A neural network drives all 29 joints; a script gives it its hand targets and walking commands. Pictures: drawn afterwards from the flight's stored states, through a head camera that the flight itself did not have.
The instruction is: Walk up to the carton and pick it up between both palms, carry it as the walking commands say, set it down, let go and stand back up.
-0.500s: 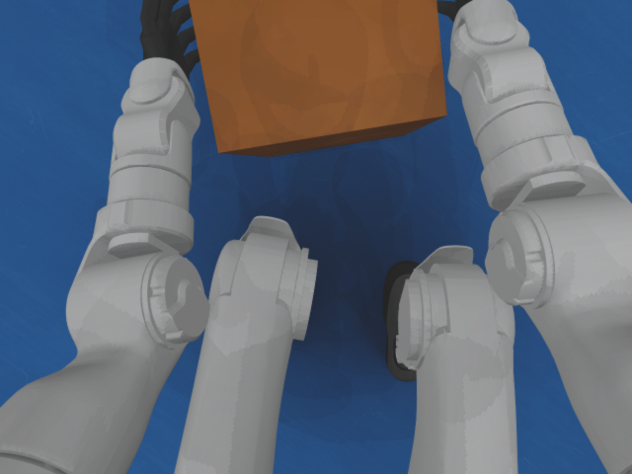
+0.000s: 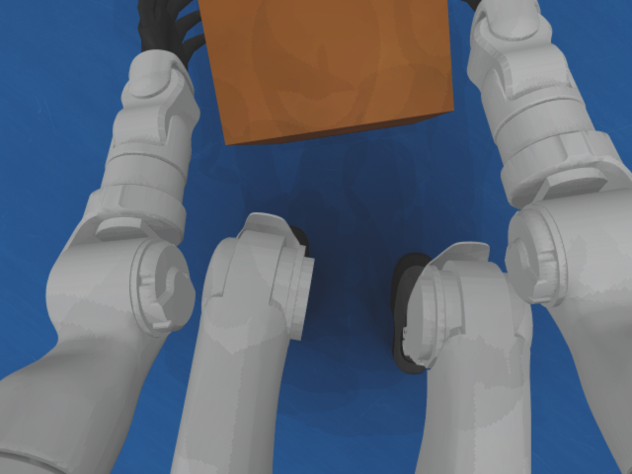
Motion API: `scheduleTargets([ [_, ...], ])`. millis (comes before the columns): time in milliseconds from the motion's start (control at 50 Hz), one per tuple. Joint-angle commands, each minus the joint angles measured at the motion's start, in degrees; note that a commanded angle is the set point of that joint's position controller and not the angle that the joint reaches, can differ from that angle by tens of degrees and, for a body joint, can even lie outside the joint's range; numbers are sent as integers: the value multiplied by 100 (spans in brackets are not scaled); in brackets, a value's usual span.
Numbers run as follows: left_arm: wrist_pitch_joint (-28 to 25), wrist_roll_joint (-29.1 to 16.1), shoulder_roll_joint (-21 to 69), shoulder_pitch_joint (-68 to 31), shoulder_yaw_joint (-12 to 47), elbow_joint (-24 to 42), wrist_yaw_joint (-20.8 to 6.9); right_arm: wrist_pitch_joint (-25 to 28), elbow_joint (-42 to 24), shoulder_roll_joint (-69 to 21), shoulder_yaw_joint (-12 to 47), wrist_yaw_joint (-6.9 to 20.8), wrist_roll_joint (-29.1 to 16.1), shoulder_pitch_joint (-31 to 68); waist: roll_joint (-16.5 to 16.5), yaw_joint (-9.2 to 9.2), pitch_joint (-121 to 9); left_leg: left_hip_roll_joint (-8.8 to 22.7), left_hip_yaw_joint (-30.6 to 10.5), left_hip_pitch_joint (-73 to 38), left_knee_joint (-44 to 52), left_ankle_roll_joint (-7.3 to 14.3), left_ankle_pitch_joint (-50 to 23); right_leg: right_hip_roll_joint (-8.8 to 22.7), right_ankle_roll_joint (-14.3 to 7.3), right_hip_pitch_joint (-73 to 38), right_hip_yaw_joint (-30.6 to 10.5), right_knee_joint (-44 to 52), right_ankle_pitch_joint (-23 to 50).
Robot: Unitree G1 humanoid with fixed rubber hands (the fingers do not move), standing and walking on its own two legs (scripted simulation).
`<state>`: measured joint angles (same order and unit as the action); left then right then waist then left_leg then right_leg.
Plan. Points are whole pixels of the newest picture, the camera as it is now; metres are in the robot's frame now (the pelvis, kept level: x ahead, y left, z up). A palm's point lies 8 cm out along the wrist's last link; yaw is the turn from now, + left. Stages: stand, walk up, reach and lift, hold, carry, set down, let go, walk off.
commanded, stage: set down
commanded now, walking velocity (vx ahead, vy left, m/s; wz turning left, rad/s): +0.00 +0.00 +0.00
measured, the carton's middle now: (329, 44) +0.51 +0.06 -0.25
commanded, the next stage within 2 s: let go in 1.64 s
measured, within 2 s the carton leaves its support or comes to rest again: neither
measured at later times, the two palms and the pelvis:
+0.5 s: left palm (117, 33) +0.49 +0.25 -0.13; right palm out of the picture +0.57 -0.11 -0.14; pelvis +0.00 +0.01 +0.01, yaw +1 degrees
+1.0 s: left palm out of the picture +0.48 +0.26 +0.02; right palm out of the picture +0.57 -0.11 +0.01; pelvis +0.02 +0.00 +0.12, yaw +1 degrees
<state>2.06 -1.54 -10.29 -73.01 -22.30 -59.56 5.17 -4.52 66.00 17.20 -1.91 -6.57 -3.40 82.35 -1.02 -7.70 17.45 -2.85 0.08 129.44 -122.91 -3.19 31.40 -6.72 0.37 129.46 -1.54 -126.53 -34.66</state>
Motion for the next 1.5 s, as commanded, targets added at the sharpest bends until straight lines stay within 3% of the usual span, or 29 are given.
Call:
scheduleTargets([
  [0,-241,-386,-1069,-1133,177,294,97,131,-521,536,215,-43,-227,1611,-704,-480,-6210,97,315,-2929,822,-18,-2082,245,174,-2948,-77,1081,1526],
  [100,-278,-812,-1116,-1168,453,71,72,150,-483,677,410,36,-469,1652,-721,-418,-6143,169,258,-2935,841,0,-2085,345,167,-2835,-81,1042,1442],
  [220,-286,-981,-1267,-1191,560,85,64,150,-474,908,428,115,-573,1666,-748,-387,-6200,207,216,-3049,861,20,-2020,401,148,-2773,-58,1001,1254],
  [400,-56,-1066,-1397,-922,662,1217,210,-46,-1495,1089,273,46,-601,1570,-710,-353,-7948,97,302,-4165,1092,5,-2347,303,115,-3617,201,1129,1430],
  [540,247,-738,-1075,-422,508,1661,239,-285,-1576,955,-120,98,-278,1082,-525,-265,-7587,19,353,-4179,1568,-35,-2060,215,16,-3332,281,1593,1081],
  [680,325,-516,-892,-47,305,1846,107,-355,-1474,707,-409,179,-3,663,-448,-225,-7415,-35,431,-4083,2109,-97,-2146,149,-15,-3448,285,2214,1254],
  [1020,560,-377,-874,521,88,2196,-227,-639,-2011,387,-607,262,311,247,-762,-302,-8066,-140,553,-4564,3688,-57,-2342,132,90,-5300,180,3915,1883],
  [1260,442,-192,-712,983,64,2373,-351,-490,-2067,334,-773,415,416,-273,-664,-250,-8100,-145,435,-5755,4996,-18,-3104,133,78,-6296,60,5230,2598],
  [1480,397,98,-338,1411,13,2432,-394,-347,-1925,243,-977,682,614,-726,-536,-243,-7278,-66,292,-6912,6374,-27,-3399,139,65,-6731,-14,6591,2631],
])
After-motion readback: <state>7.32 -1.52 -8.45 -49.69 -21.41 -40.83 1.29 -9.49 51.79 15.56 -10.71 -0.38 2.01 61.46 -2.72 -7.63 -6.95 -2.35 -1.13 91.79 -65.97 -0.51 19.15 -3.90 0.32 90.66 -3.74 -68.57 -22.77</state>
